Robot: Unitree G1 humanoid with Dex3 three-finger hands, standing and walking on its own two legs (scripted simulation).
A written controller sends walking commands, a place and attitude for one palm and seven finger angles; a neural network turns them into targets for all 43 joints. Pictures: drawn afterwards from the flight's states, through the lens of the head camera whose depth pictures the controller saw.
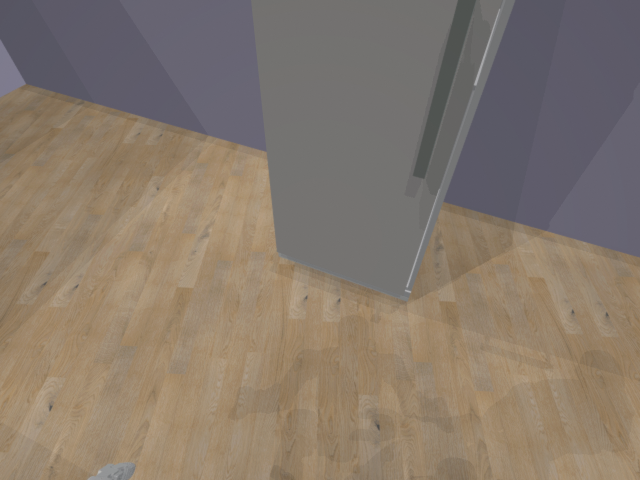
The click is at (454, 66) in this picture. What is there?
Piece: fridge door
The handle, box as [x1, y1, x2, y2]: [413, 0, 476, 178]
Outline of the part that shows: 476,0 458,0 413,173 413,175 424,178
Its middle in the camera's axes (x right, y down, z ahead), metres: +0.25 -0.29 +0.78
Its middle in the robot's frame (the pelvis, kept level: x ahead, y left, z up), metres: +0.81 -0.20 +0.08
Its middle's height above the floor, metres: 0.85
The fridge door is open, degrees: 0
